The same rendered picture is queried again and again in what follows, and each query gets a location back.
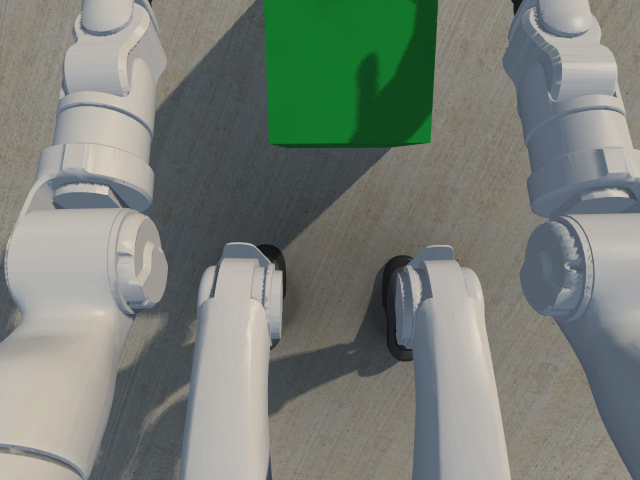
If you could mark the right robot thigh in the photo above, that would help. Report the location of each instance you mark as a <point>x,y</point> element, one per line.
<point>458,426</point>

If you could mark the left robot upper arm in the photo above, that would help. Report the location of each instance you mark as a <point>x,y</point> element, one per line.
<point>79,278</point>

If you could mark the carton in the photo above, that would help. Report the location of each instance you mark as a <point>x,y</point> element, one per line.
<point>350,73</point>

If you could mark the robot thigh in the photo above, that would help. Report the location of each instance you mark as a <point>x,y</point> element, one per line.
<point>458,426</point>
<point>226,434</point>

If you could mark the right robot forearm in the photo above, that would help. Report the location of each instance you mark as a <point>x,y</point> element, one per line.
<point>573,118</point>

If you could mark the left robot thigh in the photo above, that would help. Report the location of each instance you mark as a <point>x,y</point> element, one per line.
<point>226,434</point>

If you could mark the right robot upper arm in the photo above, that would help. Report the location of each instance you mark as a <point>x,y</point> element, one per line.
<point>583,270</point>

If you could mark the left robot forearm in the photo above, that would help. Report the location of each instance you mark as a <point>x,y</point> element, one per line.
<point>105,115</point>

